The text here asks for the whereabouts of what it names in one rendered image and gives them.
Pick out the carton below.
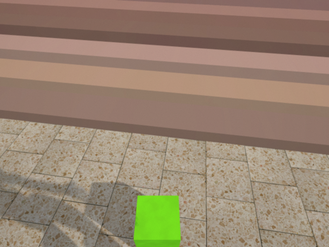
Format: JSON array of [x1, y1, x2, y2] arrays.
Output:
[[134, 196, 181, 247]]

